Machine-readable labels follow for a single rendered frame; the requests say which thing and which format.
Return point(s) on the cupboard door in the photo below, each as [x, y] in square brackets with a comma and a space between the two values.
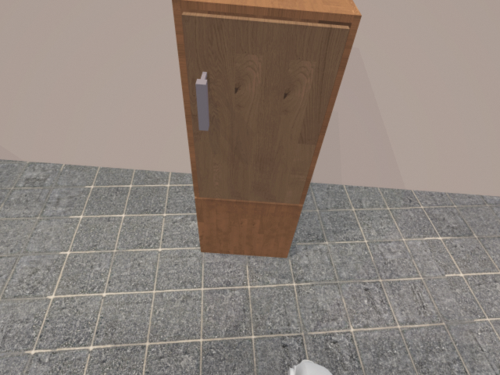
[269, 85]

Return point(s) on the handle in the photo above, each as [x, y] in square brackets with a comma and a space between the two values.
[202, 102]

